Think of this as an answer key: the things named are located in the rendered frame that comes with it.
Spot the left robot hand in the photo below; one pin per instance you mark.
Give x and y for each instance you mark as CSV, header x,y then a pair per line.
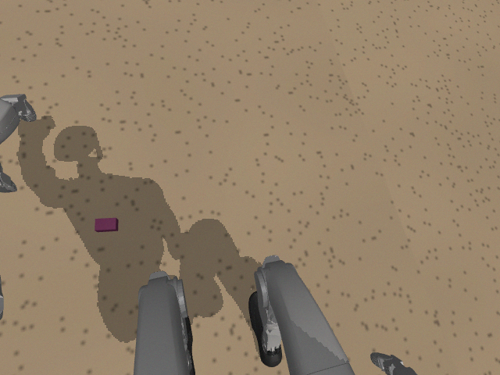
x,y
12,109

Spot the small box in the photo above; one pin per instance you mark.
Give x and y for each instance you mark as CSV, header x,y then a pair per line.
x,y
106,224

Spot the right robot hand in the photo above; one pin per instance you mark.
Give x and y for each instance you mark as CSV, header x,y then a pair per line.
x,y
391,365

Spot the right robot foot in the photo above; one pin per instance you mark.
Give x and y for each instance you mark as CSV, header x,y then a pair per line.
x,y
270,359

